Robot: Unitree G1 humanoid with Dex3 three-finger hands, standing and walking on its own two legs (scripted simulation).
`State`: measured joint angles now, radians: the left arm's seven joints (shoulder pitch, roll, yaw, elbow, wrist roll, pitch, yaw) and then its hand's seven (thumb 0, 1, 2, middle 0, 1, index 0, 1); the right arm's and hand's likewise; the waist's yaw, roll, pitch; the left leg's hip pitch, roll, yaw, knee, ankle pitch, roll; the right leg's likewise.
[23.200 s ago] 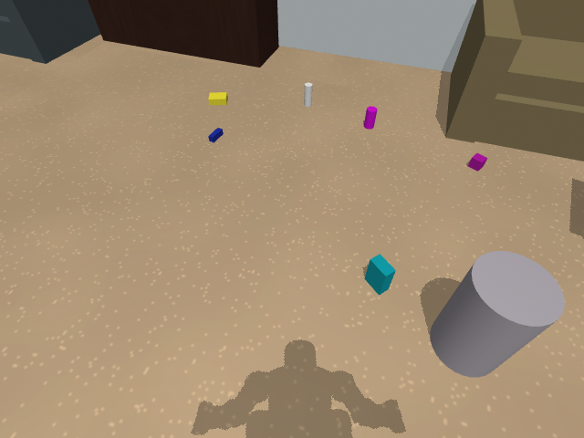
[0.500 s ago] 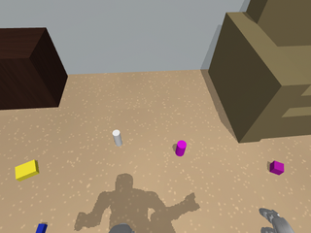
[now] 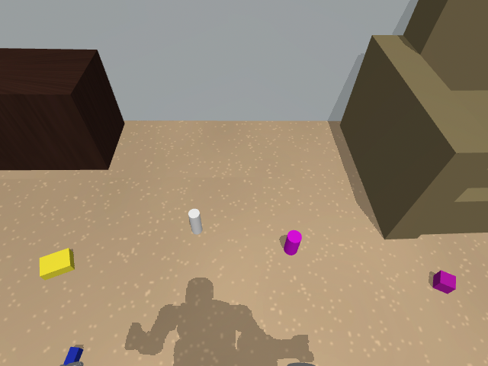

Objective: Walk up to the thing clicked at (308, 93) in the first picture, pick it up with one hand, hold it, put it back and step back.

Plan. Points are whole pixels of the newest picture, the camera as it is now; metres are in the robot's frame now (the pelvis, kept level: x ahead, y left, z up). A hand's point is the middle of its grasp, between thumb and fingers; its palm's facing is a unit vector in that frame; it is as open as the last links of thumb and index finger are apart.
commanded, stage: walk up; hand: left
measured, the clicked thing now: (195, 221) +0.79 +0.20 -0.70
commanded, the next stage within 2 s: stand in 0.68 s
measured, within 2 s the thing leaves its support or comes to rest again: neither
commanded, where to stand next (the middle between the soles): +0.45 +0.02 m, yaw -2 degrees
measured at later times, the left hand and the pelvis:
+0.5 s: hand out of the picture +0.12 +0.26 -0.15, palm faces +0.05 -0.94 -0.34, open 7.3 cm; pelvis +0.02 +0.00 +0.00, yaw +2 degrees
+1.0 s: hand out of the picture +0.08 +0.25 -0.14, palm faces +0.03 -0.94 -0.34, open 7.3 cm; pelvis +0.02 -0.01 +0.01, yaw +2 degrees
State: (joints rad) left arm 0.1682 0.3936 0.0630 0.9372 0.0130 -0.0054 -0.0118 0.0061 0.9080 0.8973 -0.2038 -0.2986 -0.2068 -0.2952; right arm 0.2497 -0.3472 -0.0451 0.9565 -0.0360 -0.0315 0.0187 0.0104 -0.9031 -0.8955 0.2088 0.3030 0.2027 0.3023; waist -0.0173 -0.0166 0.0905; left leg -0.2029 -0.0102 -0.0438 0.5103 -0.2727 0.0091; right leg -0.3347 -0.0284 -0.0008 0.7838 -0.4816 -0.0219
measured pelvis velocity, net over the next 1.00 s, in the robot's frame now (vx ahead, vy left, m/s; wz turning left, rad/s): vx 0.02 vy -0.01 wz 0.04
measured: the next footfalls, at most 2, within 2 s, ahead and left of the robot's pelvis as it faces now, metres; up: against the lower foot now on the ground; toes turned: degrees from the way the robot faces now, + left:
right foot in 0.08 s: +0.09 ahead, -0.14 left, +0.00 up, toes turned -1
left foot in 1.98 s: +0.13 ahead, +0.14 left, +0.00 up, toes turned +6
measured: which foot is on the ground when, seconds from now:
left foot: down 0.00-1.00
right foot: up 0.00-0.06, down 0.08-1.00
